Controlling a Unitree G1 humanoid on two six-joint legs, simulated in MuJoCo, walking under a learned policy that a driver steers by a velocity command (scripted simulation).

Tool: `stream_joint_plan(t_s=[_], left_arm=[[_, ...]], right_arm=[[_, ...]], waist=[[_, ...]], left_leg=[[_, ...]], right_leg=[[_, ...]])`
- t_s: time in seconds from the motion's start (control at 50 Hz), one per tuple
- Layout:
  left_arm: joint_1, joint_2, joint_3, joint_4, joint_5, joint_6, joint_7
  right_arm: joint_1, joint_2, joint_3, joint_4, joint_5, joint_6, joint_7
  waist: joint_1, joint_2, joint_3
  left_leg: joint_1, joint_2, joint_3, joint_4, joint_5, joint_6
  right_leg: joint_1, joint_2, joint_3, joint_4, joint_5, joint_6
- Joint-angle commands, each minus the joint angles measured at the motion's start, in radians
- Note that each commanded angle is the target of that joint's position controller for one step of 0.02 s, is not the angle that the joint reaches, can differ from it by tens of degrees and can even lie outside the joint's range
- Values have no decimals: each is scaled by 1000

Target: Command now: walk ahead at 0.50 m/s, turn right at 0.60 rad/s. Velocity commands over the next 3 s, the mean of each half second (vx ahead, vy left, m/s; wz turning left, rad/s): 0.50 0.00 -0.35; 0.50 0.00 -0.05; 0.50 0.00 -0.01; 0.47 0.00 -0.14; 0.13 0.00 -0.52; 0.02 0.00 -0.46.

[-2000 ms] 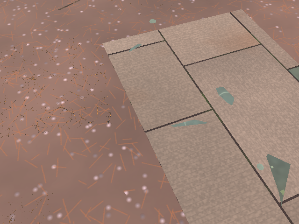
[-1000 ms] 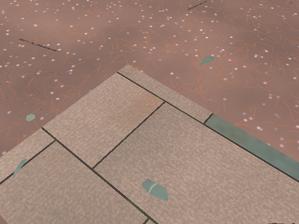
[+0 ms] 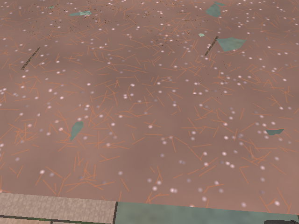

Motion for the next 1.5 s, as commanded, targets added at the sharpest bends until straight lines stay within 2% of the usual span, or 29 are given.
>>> stream_joint_plan(t_s=[0.02,0.06,0.14,0.32,0.36,0.4,0.42,0.44,0.46,0.48,0.52,0.56,0.62,0.74,0.86,0.9,0.94,0.96,0.98,1.0,1.02,1.06,1.14,1.26,1.36,1.42,1.46,1.48,1.5], left_arm=[[-78,135,36,-108,12,-15,1],[-67,96,33,-111,1,-7,-10],[-130,40,16,-139,11,1,-13],[-362,21,-9,-192,11,-36,-58],[-352,48,1,-196,15,-37,-61],[-148,108,38,-134,24,-35,-54],[16,167,64,-89,25,-28,-41],[96,289,84,-75,33,-26,-30],[105,217,64,-80,21,-29,-31],[39,170,44,-78,24,-38,-35],[-76,104,23,-75,26,-47,-40],[-132,72,15,-77,37,-59,-42],[-128,96,23,-47,32,-79,-38],[-46,132,29,22,24,-74,-18],[33,155,38,97,11,-50,-10],[21,167,42,107,12,-38,-6],[6,144,29,103,21,-27,0],[94,60,0,74,34,-37,-4],[144,6,-19,91,31,-58,-10],[47,111,6,79,5,-74,-18],[-37,133,12,52,-11,-84,-20],[-94,117,16,45,11,-82,-12],[-65,54,7,56,22,-48,-7],[-269,19,-10,7,26,-61,-21],[-395,33,-13,-34,14,-72,-46],[-356,68,-2,-30,16,-77,-56],[-123,135,36,43,22,-78,-47],[52,209,57,77,31,-73,-37],[85,270,69,101,26,-67,-43]], right_arm=[[116,-109,-36,-19,-5,8,-10],[105,-93,-32,-5,-8,2,-16],[138,-131,-45,38,0,-8,-15],[237,-202,-56,129,36,26,-13],[239,-221,-60,144,44,38,-16],[223,-219,-53,152,48,49,-22],[226,-181,-36,142,30,46,-27],[315,-61,9,94,0,30,-16],[284,-108,0,116,16,7,-10],[197,-176,-22,82,50,-5,-5],[124,-155,-19,71,33,-8,-10],[168,-134,-21,90,21,15,-9],[149,-97,-14,88,13,40,-13],[-63,-62,4,36,12,28,3],[-169,-88,3,-13,18,16,32],[-111,-112,-7,-1,16,13,34],[142,-186,-46,71,11,13,20],[278,-282,-69,90,-8,16,11],[328,-266,-66,111,9,21,17],[294,-192,-43,107,23,21,15],[217,-168,-35,94,20,22,11],[116,-120,-21,78,0,19,10],[104,-123,-21,95,1,2,8],[178,-165,-32,137,13,14,-16],[262,-182,-39,187,26,37,-22],[249,-199,-49,196,29,53,-29],[228,-176,-39,190,24,64,-33],[248,-122,-15,165,-1,64,-35],[370,-6,17,157,3,43,-24]], waist=[[-93,100,-28],[-67,148,-13],[-71,105,10],[-122,95,64],[-91,115,47],[34,112,-83],[104,79,-190],[59,-182,-336],[83,-167,-434],[76,-125,-265],[14,-46,-96],[-46,-67,-64],[-67,-36,-24],[1,-21,43],[18,-25,62],[-19,-49,22],[-143,-32,-149],[-141,132,-322],[-135,300,-417],[-160,215,-309],[-142,166,-177],[-86,96,-50],[-32,110,-27],[-90,84,25],[-124,87,57],[-79,105,29],[39,89,-118],[91,-34,-274],[18,-302,-369]], left_leg=[[389,323,-406,-289,-129,149],[312,282,-277,-335,-28,142],[303,297,-158,-390,117,186],[397,304,4,-388,257,158],[449,321,16,-324,421,141],[405,271,87,-72,693,97],[234,227,112,161,545,57],[-178,74,113,574,-72,-15],[-290,30,-64,739,-405,-16],[-381,86,-82,778,-354,0],[-339,159,-55,662,-200,4],[-224,187,-67,595,-117,-8],[-231,189,-59,500,-36,-38],[-220,142,-25,122,279,-45],[-240,110,-32,-26,197,13],[-143,77,-1,-42,117,41],[238,53,24,-43,142,98],[642,297,-319,-17,109,224],[810,417,-702,-177,-93,319],[746,390,-663,-229,-225,274],[608,362,-533,-255,-202,237],[358,294,-363,-314,-26,212],[224,260,-224,-404,135,232],[242,205,-74,-435,202,188],[380,267,-84,-389,190,176],[459,299,-94,-299,337,151],[402,222,-29,-19,558,105],[208,157,19,298,299,68],[-189,-33,-2,613,-350,10]], right_leg=[[-435,-128,-6,144,123,22],[-369,-163,-28,93,163,22],[-413,-175,-41,-41,235,36],[-302,-135,-150,-489,422,-1],[-242,-107,-174,-535,348,-33],[81,-44,-225,-611,389,-84],[361,-108,-138,-578,411,-119],[731,-395,349,-618,288,-283],[735,-465,596,-766,203,-334],[616,-425,445,-783,212,-284],[352,-336,217,-825,352,-233],[208,-294,131,-893,428,-221],[139,-287,50,-955,512,-238],[150,-241,-78,-983,489,-186],[345,-321,-57,-894,549,-159],[387,-322,-62,-813,736,-137],[295,-237,-130,-500,913,-86],[-43,-133,-176,-129,593,-23],[-297,6,-88,103,-94,11],[-413,-51,-15,197,-94,-3],[-455,-104,-50,181,0,-15],[-380,-180,-78,75,145,-11],[-302,-213,-89,-41,233,23],[-304,-182,-133,-420,549,47],[-310,-152,-132,-564,545,23],[-238,-129,-144,-600,431,-18],[99,-84,-188,-626,425,-68],[398,-261,13,-593,442,-131],[690,-448,481,-717,192,-286]])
